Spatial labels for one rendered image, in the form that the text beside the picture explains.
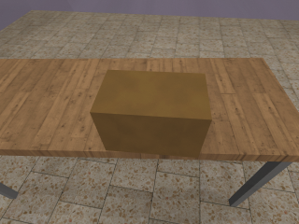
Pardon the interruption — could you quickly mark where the carton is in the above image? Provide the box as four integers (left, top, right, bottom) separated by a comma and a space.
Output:
90, 69, 212, 158

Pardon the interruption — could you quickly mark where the table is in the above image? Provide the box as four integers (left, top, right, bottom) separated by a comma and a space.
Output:
0, 57, 299, 207

